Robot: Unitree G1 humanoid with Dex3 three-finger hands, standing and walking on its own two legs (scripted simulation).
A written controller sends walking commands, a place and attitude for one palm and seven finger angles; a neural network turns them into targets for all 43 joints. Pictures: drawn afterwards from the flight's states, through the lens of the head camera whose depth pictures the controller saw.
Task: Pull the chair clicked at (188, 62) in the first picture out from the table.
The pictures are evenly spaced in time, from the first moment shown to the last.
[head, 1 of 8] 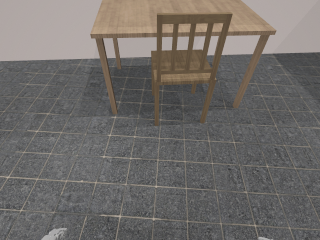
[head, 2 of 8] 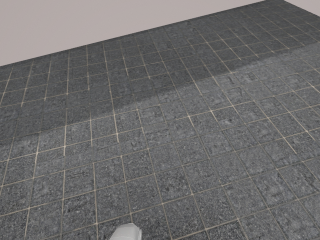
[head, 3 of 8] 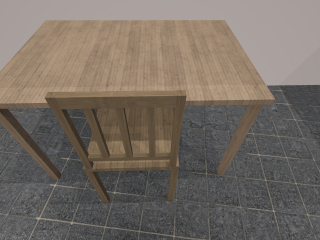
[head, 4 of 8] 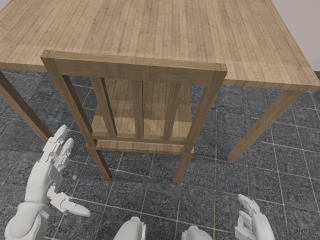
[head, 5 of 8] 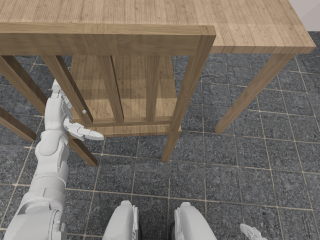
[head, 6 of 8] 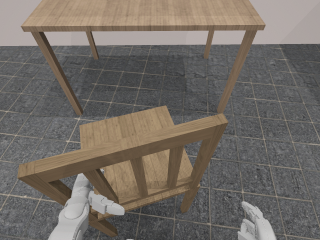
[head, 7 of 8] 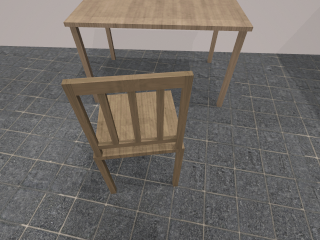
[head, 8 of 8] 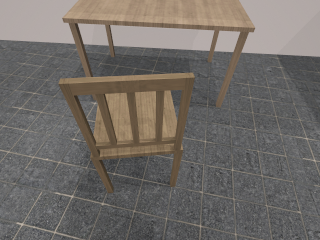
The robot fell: no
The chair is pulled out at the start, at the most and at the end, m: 0.00 0.63 0.63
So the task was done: yes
